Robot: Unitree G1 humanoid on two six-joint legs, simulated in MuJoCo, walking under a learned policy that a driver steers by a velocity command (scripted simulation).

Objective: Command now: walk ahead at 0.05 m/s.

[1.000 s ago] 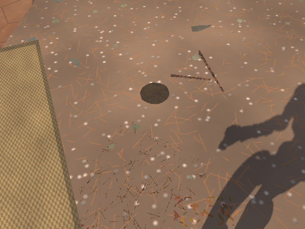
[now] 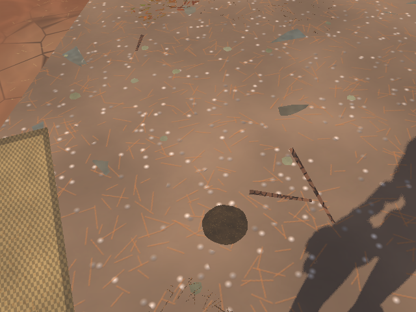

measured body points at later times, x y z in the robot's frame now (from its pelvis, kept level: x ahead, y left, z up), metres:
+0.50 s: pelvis +0.01 -0.02 +0.00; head +0.01 -0.02 +0.45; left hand +0.01 +0.20 -0.16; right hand -0.01 -0.23 -0.16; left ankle -0.01 +0.08 -0.74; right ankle +0.03 -0.11 -0.74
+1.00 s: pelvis +0.01 -0.01 +0.00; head +0.01 -0.01 +0.45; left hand -0.02 +0.19 -0.16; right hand -0.04 -0.22 -0.16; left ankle -0.01 +0.08 -0.74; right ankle +0.03 -0.11 -0.74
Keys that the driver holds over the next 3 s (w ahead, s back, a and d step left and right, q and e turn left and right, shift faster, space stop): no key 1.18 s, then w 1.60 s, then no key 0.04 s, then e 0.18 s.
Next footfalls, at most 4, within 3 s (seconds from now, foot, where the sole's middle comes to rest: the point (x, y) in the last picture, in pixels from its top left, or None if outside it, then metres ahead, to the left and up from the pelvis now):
1.52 right None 0.13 -0.14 -0.78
1.98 left None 0.49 0.02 -0.78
2.54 right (256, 237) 0.81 -0.14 -0.78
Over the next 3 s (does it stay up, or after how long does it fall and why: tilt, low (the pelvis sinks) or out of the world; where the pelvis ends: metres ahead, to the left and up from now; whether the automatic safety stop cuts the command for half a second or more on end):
stays up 0.87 -0.06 0.00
